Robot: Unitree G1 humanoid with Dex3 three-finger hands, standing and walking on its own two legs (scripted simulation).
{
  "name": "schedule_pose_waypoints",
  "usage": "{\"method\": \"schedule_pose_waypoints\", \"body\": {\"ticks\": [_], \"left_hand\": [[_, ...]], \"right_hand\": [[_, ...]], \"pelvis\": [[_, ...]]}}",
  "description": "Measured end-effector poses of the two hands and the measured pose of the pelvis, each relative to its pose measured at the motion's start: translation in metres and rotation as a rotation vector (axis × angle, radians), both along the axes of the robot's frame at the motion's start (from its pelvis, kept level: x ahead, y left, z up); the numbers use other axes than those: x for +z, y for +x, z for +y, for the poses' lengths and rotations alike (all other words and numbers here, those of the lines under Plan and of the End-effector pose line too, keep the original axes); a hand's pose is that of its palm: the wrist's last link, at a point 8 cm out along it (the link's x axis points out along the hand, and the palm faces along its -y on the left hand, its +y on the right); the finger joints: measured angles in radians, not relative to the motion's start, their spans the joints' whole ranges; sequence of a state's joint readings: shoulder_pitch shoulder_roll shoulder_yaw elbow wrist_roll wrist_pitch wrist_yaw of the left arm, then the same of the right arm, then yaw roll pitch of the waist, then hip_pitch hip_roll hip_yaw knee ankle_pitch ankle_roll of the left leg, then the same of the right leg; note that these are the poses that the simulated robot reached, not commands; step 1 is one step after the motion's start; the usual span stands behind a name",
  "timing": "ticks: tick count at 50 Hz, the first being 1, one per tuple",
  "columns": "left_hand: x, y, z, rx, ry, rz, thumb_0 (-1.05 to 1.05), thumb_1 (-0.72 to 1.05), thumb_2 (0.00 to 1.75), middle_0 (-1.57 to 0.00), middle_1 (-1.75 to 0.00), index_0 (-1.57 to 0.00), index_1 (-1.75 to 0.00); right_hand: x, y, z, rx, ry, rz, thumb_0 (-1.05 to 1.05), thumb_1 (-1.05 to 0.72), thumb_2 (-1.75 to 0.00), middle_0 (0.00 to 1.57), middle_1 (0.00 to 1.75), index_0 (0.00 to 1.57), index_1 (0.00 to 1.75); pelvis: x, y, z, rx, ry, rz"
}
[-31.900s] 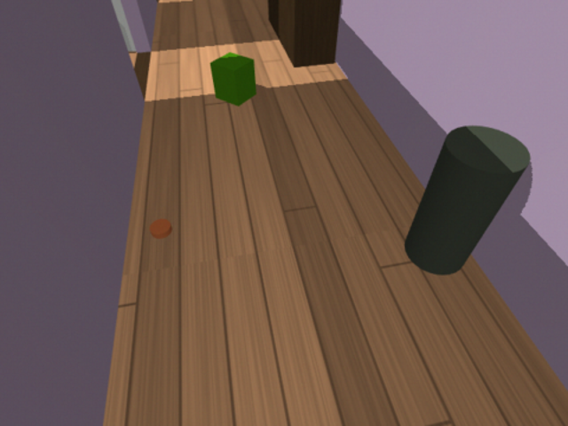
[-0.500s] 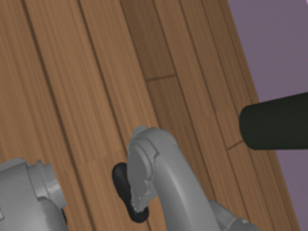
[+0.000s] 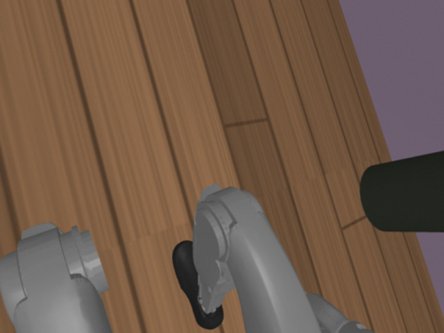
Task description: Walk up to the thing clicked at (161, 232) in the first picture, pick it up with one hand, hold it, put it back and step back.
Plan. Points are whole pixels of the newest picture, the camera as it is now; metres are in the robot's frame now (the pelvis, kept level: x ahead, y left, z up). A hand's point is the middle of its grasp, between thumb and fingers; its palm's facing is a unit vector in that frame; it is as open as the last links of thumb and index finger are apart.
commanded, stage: settle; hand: left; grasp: from above
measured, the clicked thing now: out of the picture +0.41 +0.37 -0.28
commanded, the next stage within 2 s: lift in 0.52 s
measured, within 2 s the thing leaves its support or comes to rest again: neither
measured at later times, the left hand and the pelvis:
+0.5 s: hand out of the picture +0.41 +0.36 -0.16, palm faces -0.44 -0.15 -0.89, open 11.0 cm; pelvis +0.00 -0.01 +0.02, yaw +5 degrees
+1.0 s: hand out of the picture +0.37 +0.37 -0.08, palm faces -0.45 -0.16 -0.88, open 11.0 cm; pelvis -0.01 -0.01 +0.06, yaw +8 degrees
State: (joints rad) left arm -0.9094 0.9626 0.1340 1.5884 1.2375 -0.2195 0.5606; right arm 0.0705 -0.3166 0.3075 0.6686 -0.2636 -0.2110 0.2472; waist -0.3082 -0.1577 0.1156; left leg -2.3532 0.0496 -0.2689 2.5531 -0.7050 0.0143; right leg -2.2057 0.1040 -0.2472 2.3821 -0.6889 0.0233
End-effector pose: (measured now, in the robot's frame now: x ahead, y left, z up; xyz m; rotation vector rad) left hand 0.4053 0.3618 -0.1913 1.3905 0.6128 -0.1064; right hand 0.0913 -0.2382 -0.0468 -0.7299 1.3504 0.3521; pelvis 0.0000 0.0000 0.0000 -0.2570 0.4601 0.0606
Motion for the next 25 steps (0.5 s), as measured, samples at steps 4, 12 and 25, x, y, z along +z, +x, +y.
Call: {"method": "schedule_pose_waypoints", "body": {"ticks": [4,12,25], "left_hand": [[0.015,0.0,0.006,0.001,0.025,-0.027,-0.03,-0.17,0.61,-0.49,-0.68,-0.62,-0.64],[0.051,0.003,0.01,0.01,0.053,-0.021,-0.03,-0.16,0.6,-0.49,-0.68,-0.62,-0.64],[0.09,0.006,0.003,-0.013,0.052,0.016,-0.03,-0.16,0.59,-0.49,-0.68,-0.62,-0.64]], "right_hand": [[-0.003,0.003,-0.004,-0.034,0.008,-0.023,0.0,-0.91,-0.9,0.21,0.29,0.2,0.3],[-0.009,0.007,-0.012,-0.116,0.03,-0.066,0.0,-0.91,-0.9,0.21,0.29,0.2,0.3],[-0.017,0.007,-0.016,-0.192,0.048,-0.066,0.0,-0.91,-0.9,0.21,0.29,0.2,0.3]], "pelvis": [[-0.001,0.001,0.0,0.006,0.009,0.013],[0.003,0.001,-0.001,0.02,0.029,0.052],[0.016,-0.002,-0.006,0.044,0.065,0.083]]}}
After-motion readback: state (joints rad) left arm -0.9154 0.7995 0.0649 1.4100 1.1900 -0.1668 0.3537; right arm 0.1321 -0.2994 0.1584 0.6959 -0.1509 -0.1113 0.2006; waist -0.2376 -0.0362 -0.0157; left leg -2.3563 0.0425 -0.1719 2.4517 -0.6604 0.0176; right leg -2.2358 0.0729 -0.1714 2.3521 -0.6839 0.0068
